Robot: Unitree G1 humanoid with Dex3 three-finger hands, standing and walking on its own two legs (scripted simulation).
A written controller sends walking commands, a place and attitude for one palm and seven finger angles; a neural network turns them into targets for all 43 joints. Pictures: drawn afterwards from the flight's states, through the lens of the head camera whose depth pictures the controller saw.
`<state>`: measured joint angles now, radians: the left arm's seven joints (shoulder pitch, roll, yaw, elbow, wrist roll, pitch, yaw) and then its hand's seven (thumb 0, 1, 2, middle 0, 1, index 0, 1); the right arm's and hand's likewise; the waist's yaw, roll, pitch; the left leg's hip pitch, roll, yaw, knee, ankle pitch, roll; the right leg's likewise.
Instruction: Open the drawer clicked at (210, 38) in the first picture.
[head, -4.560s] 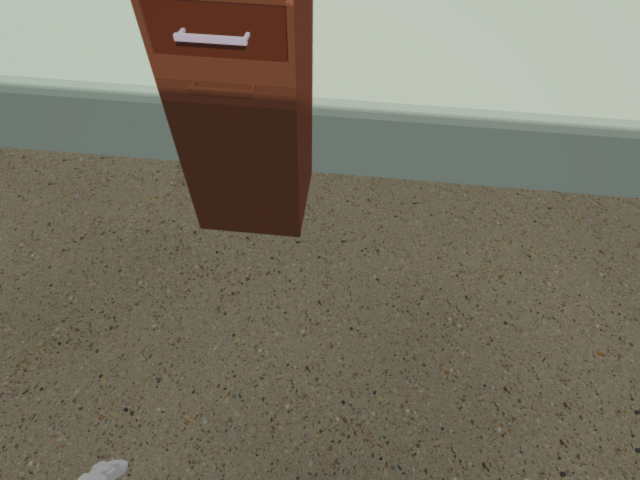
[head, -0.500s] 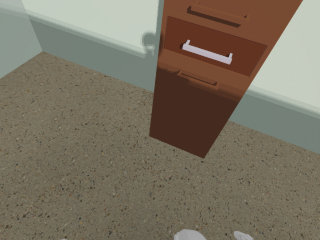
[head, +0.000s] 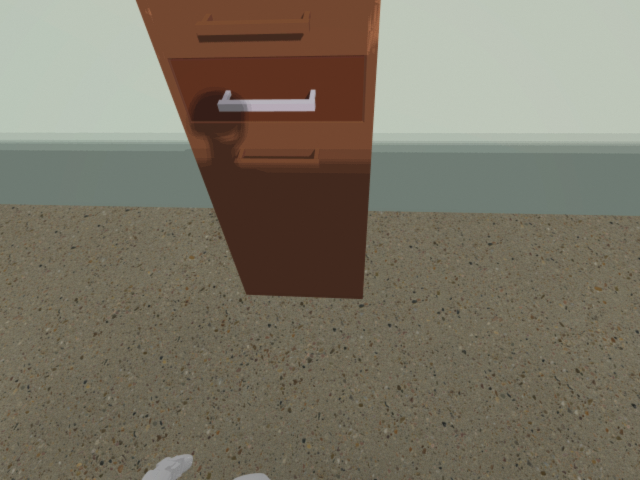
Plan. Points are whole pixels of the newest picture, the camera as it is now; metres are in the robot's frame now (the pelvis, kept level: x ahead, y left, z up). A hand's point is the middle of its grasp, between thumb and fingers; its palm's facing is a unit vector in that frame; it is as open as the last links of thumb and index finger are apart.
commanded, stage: take the last steps up to it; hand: left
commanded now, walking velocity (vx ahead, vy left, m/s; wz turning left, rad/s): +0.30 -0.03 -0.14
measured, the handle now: (268, 100) +0.80 +0.11 +0.05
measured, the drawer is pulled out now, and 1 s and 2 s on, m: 0.00 0.00 0.00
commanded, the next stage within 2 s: come to a stop and stand still in 0.76 s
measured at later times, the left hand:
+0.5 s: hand out of the picture +0.08 +0.22 -0.17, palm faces +0.00 -0.99 -0.15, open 7.4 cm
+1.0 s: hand (254, 354) +0.35 +0.13 -0.16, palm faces -0.05 -0.97 -0.23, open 7.2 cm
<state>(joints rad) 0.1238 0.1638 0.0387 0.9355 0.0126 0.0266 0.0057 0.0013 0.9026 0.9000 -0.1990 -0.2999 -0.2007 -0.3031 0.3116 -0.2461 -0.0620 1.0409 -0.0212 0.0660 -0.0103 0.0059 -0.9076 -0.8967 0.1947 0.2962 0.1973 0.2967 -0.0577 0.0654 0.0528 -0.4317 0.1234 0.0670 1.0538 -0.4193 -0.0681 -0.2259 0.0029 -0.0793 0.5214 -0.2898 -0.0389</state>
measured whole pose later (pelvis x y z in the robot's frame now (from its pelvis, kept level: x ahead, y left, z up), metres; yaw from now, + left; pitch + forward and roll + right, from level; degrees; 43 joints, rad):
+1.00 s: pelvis +0.25 -0.04 +0.00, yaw -4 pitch +0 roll +0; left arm 0.15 0.15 0.05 1.04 0.02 -0.04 0.04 -0.02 0.95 0.90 -0.20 -0.30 -0.20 -0.30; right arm 0.28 -0.16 -0.04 1.09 -0.01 0.00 -0.02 0.00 -0.91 -0.90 0.19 0.30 0.20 0.30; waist -0.03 0.04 0.05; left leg -0.43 0.10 0.07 0.94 -0.37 -0.03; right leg -0.26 -0.02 -0.18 0.48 -0.22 -0.06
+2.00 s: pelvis +0.22 -0.06 -0.01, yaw -5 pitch -2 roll -1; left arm 0.33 0.17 0.02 1.00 0.02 0.02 0.02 0.00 0.91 0.90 -0.20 -0.30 -0.20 -0.30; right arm 0.38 -0.16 -0.02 1.02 -0.02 0.03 0.00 0.00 -0.91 -0.90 0.20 0.30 0.20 0.30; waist -0.03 0.01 0.01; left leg -0.39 0.06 0.02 0.58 -0.16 -0.02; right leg -0.25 -0.02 -0.03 0.63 -0.35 0.01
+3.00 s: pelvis +0.24 -0.07 -0.03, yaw -7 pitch +8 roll +2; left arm 0.41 0.29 -0.09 0.00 0.94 -0.01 0.39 0.01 0.74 0.82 -0.20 -0.42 -0.20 -0.42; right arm 0.10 -0.24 -0.05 0.60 -0.04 -0.06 0.01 0.01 -0.91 -0.90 0.20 0.30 0.20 0.30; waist 0.05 0.04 -0.14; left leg -0.63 0.06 0.08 0.76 -0.27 -0.03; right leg -0.53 -0.03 0.03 0.87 -0.48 0.00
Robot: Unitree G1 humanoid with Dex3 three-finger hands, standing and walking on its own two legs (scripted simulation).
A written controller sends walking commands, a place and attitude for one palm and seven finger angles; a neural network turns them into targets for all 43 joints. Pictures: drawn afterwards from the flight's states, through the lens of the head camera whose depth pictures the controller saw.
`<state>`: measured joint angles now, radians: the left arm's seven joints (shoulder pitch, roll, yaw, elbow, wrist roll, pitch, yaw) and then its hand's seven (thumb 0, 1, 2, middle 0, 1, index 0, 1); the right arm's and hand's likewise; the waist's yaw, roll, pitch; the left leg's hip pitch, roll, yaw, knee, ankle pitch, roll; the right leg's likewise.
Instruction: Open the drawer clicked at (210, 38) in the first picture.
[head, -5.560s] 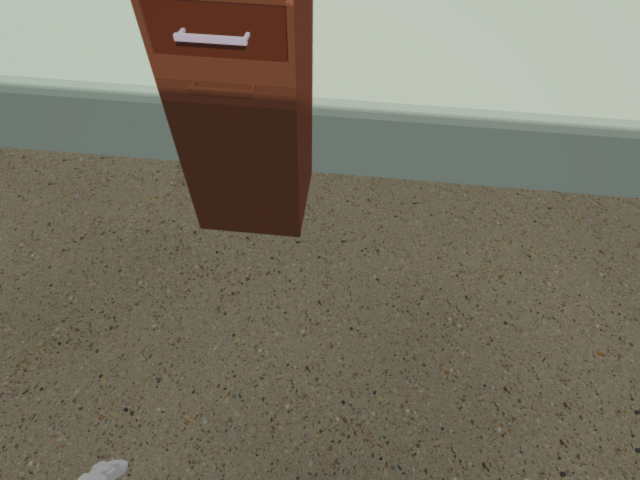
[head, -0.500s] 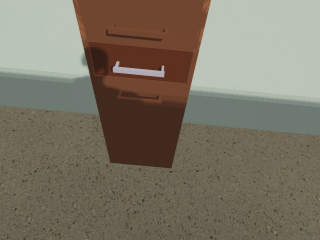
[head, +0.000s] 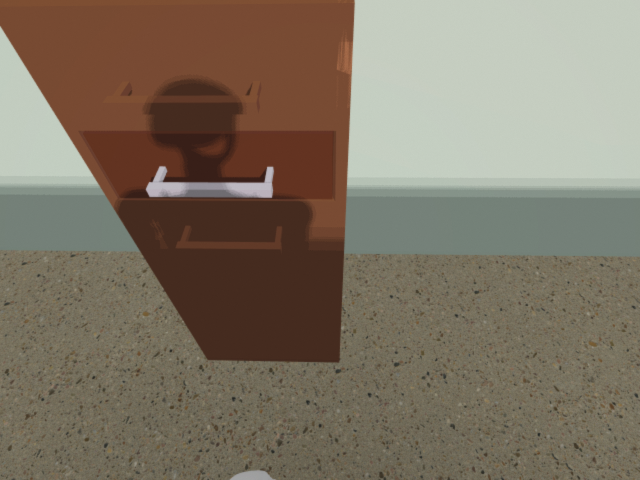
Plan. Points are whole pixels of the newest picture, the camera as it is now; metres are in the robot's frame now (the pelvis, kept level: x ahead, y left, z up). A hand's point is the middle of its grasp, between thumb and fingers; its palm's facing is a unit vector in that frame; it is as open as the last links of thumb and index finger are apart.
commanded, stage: come to a stop and stand still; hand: left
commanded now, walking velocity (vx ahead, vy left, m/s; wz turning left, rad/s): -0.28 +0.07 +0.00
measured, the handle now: (212, 181) +0.54 +0.20 +0.05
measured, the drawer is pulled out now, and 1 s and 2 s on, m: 0.00 0.00 0.00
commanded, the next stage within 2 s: look again from close up in 1.00 s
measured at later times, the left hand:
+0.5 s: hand out of the picture +0.04 +0.21 -0.18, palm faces +0.01 -0.96 -0.28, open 7.4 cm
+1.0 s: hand out of the picture -0.01 +0.16 -0.18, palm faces +0.02 -0.98 -0.20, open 7.4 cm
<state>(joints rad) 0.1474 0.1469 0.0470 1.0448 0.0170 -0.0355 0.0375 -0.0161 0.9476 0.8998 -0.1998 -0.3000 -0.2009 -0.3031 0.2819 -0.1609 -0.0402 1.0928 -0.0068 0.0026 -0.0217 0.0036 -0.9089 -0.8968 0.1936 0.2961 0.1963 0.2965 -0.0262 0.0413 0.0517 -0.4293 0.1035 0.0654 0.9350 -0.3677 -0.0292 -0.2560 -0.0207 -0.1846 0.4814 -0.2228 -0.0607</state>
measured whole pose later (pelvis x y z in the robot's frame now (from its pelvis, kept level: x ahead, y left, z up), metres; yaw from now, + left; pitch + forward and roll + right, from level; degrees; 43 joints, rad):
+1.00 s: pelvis -0.02 -0.02 -0.01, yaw +0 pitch -2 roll -1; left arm 0.33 0.17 0.02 1.00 0.02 0.02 0.02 0.00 0.91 0.90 -0.20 -0.30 -0.20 -0.30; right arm 0.38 -0.16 -0.02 1.02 -0.02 0.03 0.00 0.00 -0.91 -0.90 0.20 0.30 0.20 0.30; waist -0.03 0.01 0.01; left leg -0.39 0.06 0.02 0.58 -0.16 -0.02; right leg -0.25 -0.02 -0.03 0.63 -0.35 0.01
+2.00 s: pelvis +0.00 -0.03 -0.04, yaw -3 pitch +8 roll +2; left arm 0.41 0.29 -0.09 0.00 0.94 -0.01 0.39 0.01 0.74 0.82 -0.20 -0.42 -0.20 -0.42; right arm 0.10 -0.24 -0.05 0.60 -0.04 -0.06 0.01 0.01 -0.91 -0.90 0.20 0.30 0.20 0.30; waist 0.05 0.04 -0.14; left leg -0.63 0.06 0.08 0.76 -0.27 -0.03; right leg -0.53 -0.03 0.03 0.87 -0.48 0.00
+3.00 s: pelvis +0.00 -0.01 -0.01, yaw +0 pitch -1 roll +0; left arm -0.03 0.52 -0.02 -0.12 0.86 0.07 0.01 0.00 -0.42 0.34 -0.31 -1.15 -0.31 -1.15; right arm 0.07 -0.24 0.01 0.60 0.01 0.08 -0.01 0.01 -0.90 -0.90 0.20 0.30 0.20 0.30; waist 0.08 0.09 -0.01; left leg -0.34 0.03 0.02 0.53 -0.18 -0.01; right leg -0.19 -0.04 -0.03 0.56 -0.36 0.02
